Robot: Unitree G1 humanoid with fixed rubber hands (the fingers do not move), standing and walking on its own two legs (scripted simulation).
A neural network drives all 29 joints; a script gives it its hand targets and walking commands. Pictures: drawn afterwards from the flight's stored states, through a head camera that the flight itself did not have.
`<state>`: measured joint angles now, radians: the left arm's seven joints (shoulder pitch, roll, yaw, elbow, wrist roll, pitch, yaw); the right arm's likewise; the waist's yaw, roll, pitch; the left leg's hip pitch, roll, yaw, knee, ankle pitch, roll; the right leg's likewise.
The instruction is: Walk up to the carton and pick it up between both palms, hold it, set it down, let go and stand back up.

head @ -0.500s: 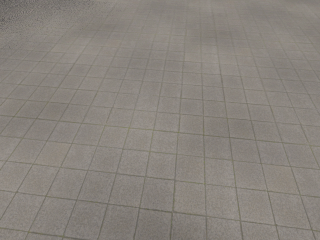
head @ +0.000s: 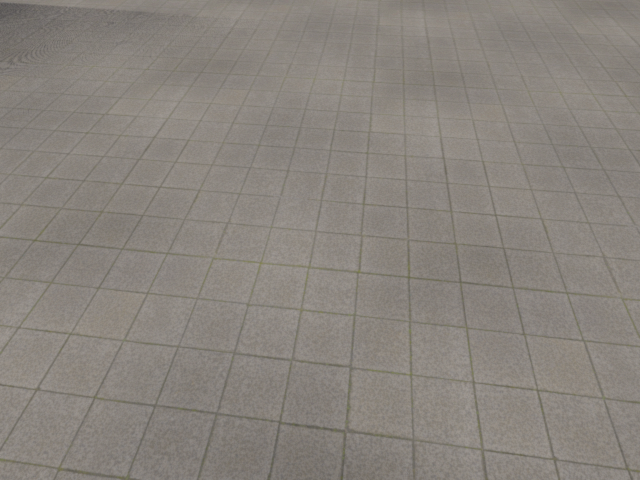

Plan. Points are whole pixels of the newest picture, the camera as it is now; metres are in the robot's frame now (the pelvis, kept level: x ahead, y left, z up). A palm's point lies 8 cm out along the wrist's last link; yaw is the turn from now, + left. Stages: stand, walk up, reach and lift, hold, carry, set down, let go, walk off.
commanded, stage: walk up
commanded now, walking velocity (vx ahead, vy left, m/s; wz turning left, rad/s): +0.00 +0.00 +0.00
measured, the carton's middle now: out of the picture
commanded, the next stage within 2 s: none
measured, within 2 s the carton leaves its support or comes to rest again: neither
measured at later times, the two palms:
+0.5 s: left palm out of the picture +0.02 +0.40 -0.16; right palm out of the picture +0.15 -0.14 -0.11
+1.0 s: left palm out of the picture -0.21 +0.38 -0.10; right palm (291, 401) +0.26 +0.06 -0.11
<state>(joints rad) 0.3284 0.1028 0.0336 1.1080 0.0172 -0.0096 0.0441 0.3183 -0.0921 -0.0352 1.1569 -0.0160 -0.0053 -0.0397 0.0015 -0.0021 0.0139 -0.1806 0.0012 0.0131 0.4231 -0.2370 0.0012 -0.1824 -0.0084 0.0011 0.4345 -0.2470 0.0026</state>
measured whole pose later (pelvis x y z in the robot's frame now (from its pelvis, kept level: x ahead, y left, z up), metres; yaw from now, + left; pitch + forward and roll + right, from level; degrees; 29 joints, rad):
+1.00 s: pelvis -0.03 +0.15 +0.00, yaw +54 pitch -2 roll +0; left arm 0.30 0.25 0.06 0.82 0.04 -0.07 0.08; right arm 0.21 -0.35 -0.07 0.83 -0.06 0.08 0.15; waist -0.01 0.03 -0.01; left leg -0.62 0.08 -0.10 1.18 -0.19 -0.12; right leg -0.20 -0.13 -0.30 0.45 -0.20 -0.02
